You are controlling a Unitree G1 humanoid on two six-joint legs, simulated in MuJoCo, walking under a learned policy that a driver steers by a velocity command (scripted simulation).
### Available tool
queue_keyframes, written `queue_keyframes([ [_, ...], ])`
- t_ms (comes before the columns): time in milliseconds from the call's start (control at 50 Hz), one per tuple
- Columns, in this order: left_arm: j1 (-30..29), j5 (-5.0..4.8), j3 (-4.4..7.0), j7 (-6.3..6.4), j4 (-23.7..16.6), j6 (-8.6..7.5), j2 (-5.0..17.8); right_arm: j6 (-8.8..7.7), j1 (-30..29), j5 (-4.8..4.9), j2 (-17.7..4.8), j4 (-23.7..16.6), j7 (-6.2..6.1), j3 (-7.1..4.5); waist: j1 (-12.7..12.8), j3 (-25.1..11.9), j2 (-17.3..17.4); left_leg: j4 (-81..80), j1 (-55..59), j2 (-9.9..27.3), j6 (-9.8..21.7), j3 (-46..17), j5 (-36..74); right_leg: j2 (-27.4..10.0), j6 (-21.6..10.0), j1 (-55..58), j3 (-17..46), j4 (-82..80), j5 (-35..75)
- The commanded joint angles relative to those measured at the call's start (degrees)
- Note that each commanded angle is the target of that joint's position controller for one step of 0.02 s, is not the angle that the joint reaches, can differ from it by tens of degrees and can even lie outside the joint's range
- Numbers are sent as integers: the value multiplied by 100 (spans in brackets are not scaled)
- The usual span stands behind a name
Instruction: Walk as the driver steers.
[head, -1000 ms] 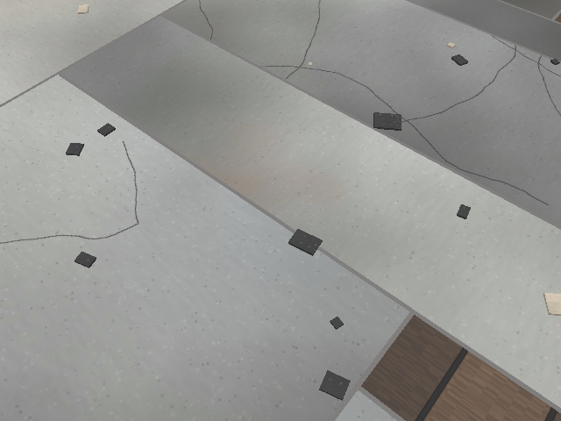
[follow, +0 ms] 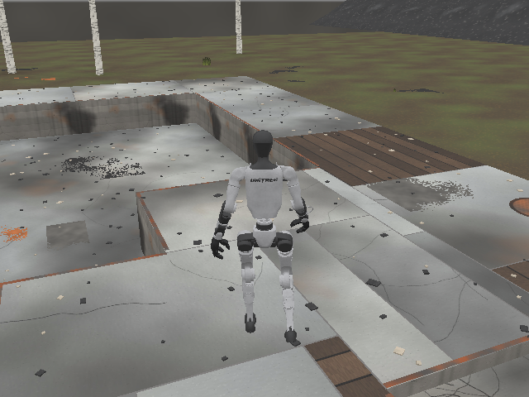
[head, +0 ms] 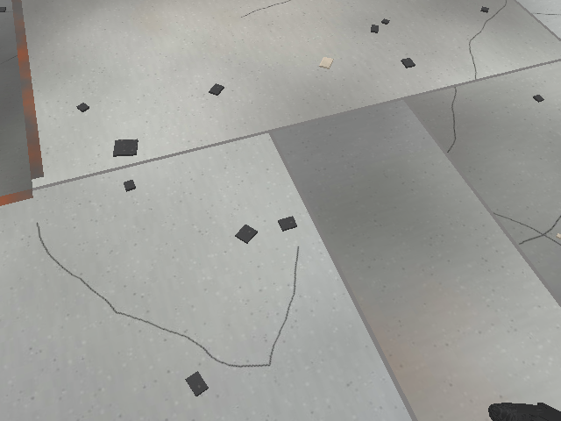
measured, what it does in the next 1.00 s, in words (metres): walks ahead, turning right: right foot, then left foot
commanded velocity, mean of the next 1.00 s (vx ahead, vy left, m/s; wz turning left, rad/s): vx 0.50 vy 0.00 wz -0.46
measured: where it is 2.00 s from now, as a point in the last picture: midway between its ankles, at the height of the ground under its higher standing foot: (419, 219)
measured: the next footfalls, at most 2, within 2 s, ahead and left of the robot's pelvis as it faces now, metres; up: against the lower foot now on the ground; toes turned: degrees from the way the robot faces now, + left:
right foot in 0.44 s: +0.39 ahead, -0.17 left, +0.00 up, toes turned -16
left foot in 0.92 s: +0.73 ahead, -0.09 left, +0.00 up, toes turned -35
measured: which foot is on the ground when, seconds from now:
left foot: down 0.00-0.46, up 0.48-0.90, down 0.92-1.00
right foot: up 0.00-0.42, down 0.44-0.94, up 0.96-1.00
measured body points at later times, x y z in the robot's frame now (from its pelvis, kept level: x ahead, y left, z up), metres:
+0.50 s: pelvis +0.28 -0.07 -0.01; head +0.32 -0.08 +0.43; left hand +0.52 +0.14 -0.11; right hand +0.26 -0.36 -0.14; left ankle +0.11 +0.11 -0.65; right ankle +0.35 -0.16 -0.73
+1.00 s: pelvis +0.57 -0.12 +0.00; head +0.59 -0.13 +0.45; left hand +0.77 +0.10 -0.12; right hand +0.59 -0.44 -0.08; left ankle +0.69 -0.06 -0.73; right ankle +0.38 -0.16 -0.66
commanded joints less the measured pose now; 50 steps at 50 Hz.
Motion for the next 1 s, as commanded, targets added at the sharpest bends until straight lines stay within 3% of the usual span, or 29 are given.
queue_keyframes([
  [20, -545, 43, 182, 32, -608, -145, 741, -116, 969, -12, -695, 87, -32, -264, -564, -693, 469, -1736, 2464, 1630, 992, -1858, 801, -449, -31, -2479, 404, 588, 722],
  [60, -145, 27, 173, 36, -450, 30, 524, -235, 707, -65, -532, 135, -26, -251, -269, -588, 592, -2193, 1810, 1491, 952, -1340, 886, -571, 57, -1900, 459, 460, 1193],
  [100, -177, 31, 156, 63, -452, 152, 347, -340, 619, -78, -560, 265, -44, -278, -162, -341, 449, -2467, 1531, 1493, 959, -878, 1216, -569, 148, -2014, 508, 271, 1472],
  [160, -560, 70, 153, 63, -591, 175, 274, -372, 720, -127, -625, 465, -123, -315, -224, -103, 348, -2595, 1663, 1412, 859, -273, 1520, -513, 217, -2450, 624, -473, 2296],
  [220, -1037, 102, 96, -47, -727, 122, 160, -351, 743, -94, -744, 569, -180, -339, -379, 43, 291, -2681, 1746, 1280, 688, 297, 1564, -409, 148, -2283, 324, -1604, 3188],
  [260, -1450, 119, 44, -121, -890, 114, 79, -313, 944, -52, -849, 695, -215, -375, -556, 191, 199, -2706, 1976, 1398, 659, 475, 1602, -360, 65, -2297, 107, -2087, 3350],
  [320, -1851, 114, 34, -227, -1154, 117, 114, -186, 1188, 40, -960, 878, -238, -428, -672, 310, 177, -2429, 2704, 1606, 586, 635, 1977, -292, -126, -2576, -77, -2525, 2975],
  [360, -1871, 113, 75, -295, -1291, 125, 204, -83, 1156, 85, -1072, 918, -267, -464, -562, 211, 280, -1985, 3055, 1685, 476, 769, 3092, -110, -309, -2412, -311, -2663, 2450],
  [400, -1422, 103, 199, -309, -1293, 165, 426, 19, 1049, 112, -1244, 889, -322, -507, -234, -229, 511, -1028, 3202, 1653, 330, 896, 5021, 306, -552, -1615, -675, -2580, 1824],
  [420, -747, 85, 328, -284, -1158, 181, 645, 70, 954, 126, -1282, 866, -343, -506, 165, -599, 506, -61, 2996, 1528, 207, 991, 5423, 552, -722, -712, -770, -2722, 1777],
  [440, 182, 79, 526, -197, -937, 208, 1004, 64, 927, 125, -1209, 830, -368, -457, 647, -1083, 290, 1338, 2172, 1273, -21, 1070, 4677, 645, -958, 830, -492, -3088, 2080],
  [460, 555, 55, 691, -78, -871, 242, 1674, -36, 1424, -102, -531, 592, -320, -251, 313, -1610, -1137, 3502, -177, 521, -414, 968, 477, -773, -1773, 2919, 2018, -3192, 1960],
  [480, 464, 76, 619, -118, -1074, 148, 1647, -274, 1385, -38, -375, 466, -234, -116, 204, -2498, -1183, 4717, -1527, -396, -501, -413, -2444, -1638, -2604, 3897, 4842, -4296, 987],
  [500, 394, 125, 490, -140, -1076, 82, 1187, -442, 644, 206, -854, 336, -146, -238, 497, -2013, -571, 4817, -2134, -17, -341, -937, -2043, -1521, -2205, 3647, 4264, -4616, 945],
  [520, 122, 115, 439, -132, -1080, 32, 997, -533, 378, 260, -849, 233, -133, -219, 348, -1313, -352, 4390, -2211, 235, -215, -869, -1520, -1303, -1967, 2867, 3463, -4624, 1261],
  [540, -271, 96, 382, -120, -1140, 20, 815, -557, 362, 129, -815, 297, -177, -227, 63, -860, 16, 3853, -1928, 473, -221, -826, -1158, -1046, -1769, 2002, 2818, -4626, 1859],
  [560, -554, 136, 318, -92, -1231, 17, 622, -516, 420, 11, -886, 346, -207, -279, -141, -655, -42, 3448, -1503, 619, -268, -822, -913, -844, -1676, 1356, 2364, -4719, 2434],
  [580, -675, 192, 291, -67, -1322, 21, 571, -442, 515, -22, -884, 359, -198, -300, -284, -607, -175, 3284, -1174, 670, -328, -828, -762, -723, -1660, 954, 2185, -4838, 2749],
  [640, -611, 164, 339, 27, -1334, -1, 739, -278, 505, -85, -660, 323, -211, -255, -366, -498, -184, 2541, -979, 616, -606, -638, -381, -526, -1675, 322, 1679, -4988, 3468],
  [740, -247, 104, 380, 160, -1226, 85, 870, -293, -571, -37, -408, 53, -161, -127, 44, -301, -450, 359, -578, 219, -781, -544, 1354, -114, -1255, -58, 1301, -4886, 2703],
  [780, -52, 83, 394, 172, -1154, 118, 901, -338, -852, 31, -482, -30, -108, -138, 165, -284, -499, -44, -389, 96, -764, -587, 1590, -220, -1202, 30, 1546, -4788, 2370],
  [840, 60, 68, 389, 200, -1106, 167, 828, -418, -873, 64, -708, -66, -34, -215, 102, -297, -578, -464, -283, 65, -601, -800, 1238, -438, -1104, 540, 2083, -4309, 2102],
  [880, -59, 93, 402, 210, -1142, 195, 820, -477, -502, 74, -836, 18, -26, -286, -139, -344, -747, -597, 145, 60, -403, -763, 788, -502, -993, 670, 2341, -3928, 2264],
  [900, -126, 108, 359, 202, -1181, 202, 690, -504, -8, 45, -931, 157, -54, -356, -405, -553, -728, -812, 842, 50, -252, -661, 791, -294, -853, 584, 2256, -3492, 2501],
  [920, -135, 154, 242, 172, -1258, 184, 381, -535, 703, -59, -1158, 244, -95, -436, -738, -1199, -409, -707, 2121, 659, 60, -1169, 587, 28, -655, 152, 1917, -2280, 2287],
  [940, 572, 152, 113, 185, -1333, 137, -47, -508, 1408, -172, -1629, 365, -109, -528, -582, -2037, 918, -920, 4014, 1896, 806, -3228, -105, 804, -243, -1345, 1116, -394, 546],
  [960, 982, -1, 95, 184, -1277, 88, 162, -451, 1790, -36, -1558, 668, -18, -547, -530, -2136, 2017, -1607, 4423, 2418, 1354, -5263, -1810, 792, -104, -2652, 961, 763, -666],
  [980, 542, -19, 197, 178, -1205, 80, 647, -436, 1478, 60, -1033, 573, -8, -407, -668, -1297, 1178, -1803, 3816, 2141, 1169, -4774, -2440, 513, -76, -3020, 1122, 1186, -222],
  [1000, -88, 66, 216, 165, -1320, 74, 750, -379, 1164, 42, -808, 538, -18, -327, -690, -734, 690, -1788, 3111, 1843, 972, -3837, -1969, 313, -80, -3016, 861, 1151, 215],
])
